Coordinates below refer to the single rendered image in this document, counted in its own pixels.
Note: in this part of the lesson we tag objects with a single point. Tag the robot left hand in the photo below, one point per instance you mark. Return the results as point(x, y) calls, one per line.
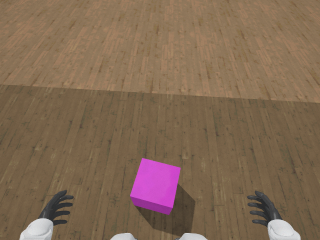
point(50, 211)

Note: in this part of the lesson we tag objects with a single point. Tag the robot right forearm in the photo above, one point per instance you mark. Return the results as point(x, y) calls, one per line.
point(281, 230)

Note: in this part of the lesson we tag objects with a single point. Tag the robot left forearm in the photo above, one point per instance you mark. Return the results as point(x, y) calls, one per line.
point(39, 229)

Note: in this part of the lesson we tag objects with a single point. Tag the carton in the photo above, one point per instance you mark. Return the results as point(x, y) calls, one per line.
point(155, 186)

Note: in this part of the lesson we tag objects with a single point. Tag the robot right hand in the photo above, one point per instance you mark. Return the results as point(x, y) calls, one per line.
point(270, 212)

